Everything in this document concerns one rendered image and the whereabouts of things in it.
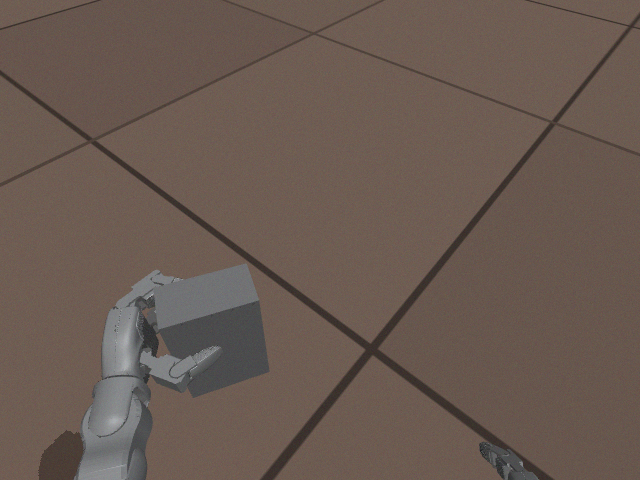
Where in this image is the left robot arm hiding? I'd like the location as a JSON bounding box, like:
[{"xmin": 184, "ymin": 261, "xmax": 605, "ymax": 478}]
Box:
[{"xmin": 73, "ymin": 375, "xmax": 153, "ymax": 480}]

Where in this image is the left robot hand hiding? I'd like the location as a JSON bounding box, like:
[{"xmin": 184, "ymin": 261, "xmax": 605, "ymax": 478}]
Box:
[{"xmin": 101, "ymin": 270, "xmax": 223, "ymax": 393}]

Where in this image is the carton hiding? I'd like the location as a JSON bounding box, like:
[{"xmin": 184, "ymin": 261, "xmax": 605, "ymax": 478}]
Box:
[{"xmin": 153, "ymin": 263, "xmax": 270, "ymax": 398}]

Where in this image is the right robot hand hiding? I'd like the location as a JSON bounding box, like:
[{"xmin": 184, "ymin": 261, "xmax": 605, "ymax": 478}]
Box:
[{"xmin": 479, "ymin": 442, "xmax": 539, "ymax": 480}]

